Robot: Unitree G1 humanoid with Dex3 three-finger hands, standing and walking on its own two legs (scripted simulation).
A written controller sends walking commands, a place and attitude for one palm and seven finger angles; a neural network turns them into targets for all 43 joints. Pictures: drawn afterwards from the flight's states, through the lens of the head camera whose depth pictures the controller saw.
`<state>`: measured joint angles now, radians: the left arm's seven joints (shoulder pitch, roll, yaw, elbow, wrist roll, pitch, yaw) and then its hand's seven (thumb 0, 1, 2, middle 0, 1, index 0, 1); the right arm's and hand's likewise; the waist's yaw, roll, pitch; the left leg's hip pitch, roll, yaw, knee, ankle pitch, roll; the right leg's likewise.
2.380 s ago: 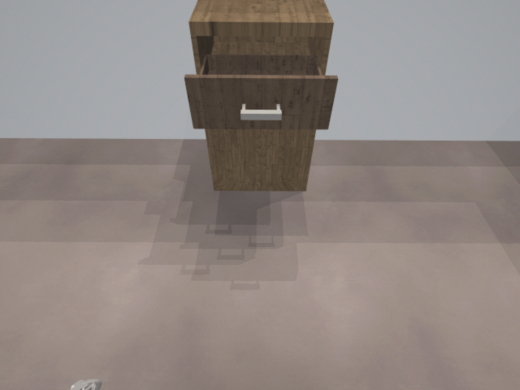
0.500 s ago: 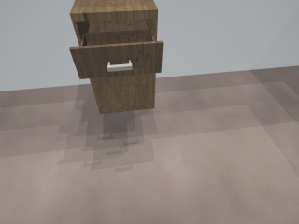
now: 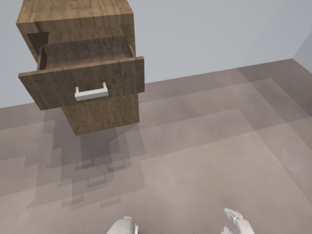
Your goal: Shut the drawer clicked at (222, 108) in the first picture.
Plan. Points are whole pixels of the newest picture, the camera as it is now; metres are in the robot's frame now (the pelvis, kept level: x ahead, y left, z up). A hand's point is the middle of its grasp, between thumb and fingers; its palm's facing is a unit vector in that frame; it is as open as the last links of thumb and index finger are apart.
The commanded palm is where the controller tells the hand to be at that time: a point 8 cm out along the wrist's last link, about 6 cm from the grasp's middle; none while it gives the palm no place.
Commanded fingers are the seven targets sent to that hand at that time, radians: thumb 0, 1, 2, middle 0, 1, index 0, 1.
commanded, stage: walk to a spot facing it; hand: left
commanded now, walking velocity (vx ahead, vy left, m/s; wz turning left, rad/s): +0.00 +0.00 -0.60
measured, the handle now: (91, 90) +0.59 +0.34 -0.05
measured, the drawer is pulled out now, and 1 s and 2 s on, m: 0.30 0.30 0.30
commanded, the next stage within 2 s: turn to face it in 0.30 s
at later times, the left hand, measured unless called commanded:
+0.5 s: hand (125, 167) +0.34 +0.15 -0.15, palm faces -0.33 -0.90 -0.27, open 7.4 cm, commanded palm none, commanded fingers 0.00 0.90 0.90 -0.20 -0.30 -0.20 -0.30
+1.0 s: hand (106, 185) +0.27 +0.20 -0.16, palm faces -0.02 -0.98 -0.22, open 7.4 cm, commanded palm none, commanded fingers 0.00 0.90 0.90 -0.20 -0.30 -0.20 -0.30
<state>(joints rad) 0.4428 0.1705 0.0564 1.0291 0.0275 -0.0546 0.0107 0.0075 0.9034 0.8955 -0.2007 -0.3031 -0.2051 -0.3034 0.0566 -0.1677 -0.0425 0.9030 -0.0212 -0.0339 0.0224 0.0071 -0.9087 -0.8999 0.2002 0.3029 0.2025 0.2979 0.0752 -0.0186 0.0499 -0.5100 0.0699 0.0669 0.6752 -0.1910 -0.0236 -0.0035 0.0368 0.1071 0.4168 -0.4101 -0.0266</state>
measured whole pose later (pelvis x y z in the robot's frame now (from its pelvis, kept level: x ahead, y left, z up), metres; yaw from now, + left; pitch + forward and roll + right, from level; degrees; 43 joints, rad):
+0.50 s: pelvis +0.13 +0.01 -0.02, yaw -18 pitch -1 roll +0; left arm 0.09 0.23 0.06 0.86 0.02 0.00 -0.01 0.01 0.91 0.90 -0.19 -0.30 -0.20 -0.30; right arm 0.31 -0.26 -0.06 0.99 -0.02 0.03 -0.02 0.01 -0.91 -0.90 0.20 0.30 0.20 0.30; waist -0.06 0.04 0.09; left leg -0.34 0.15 0.16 0.97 -0.54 -0.03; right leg -0.40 -0.03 -0.11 0.69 -0.27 -0.04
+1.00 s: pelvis +0.17 +0.01 +0.01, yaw -4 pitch +1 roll -2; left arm 0.15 0.21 0.09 0.96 0.00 0.06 0.03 0.01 0.91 0.90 -0.20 -0.30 -0.20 -0.30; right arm 0.30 -0.14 -0.04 0.99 -0.03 0.01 -0.02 0.01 -0.91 -0.90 0.21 0.30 0.21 0.30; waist -0.04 -0.01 0.07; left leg -0.26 -0.01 -0.02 0.47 -0.22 0.04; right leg -0.43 -0.04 -0.01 0.96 -0.45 0.08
